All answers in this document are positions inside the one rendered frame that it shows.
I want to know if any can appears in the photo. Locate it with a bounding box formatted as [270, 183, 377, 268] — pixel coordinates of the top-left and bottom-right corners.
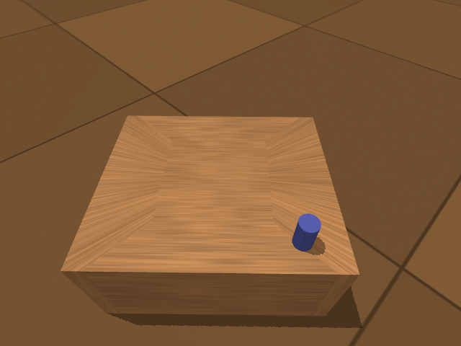
[292, 213, 321, 252]

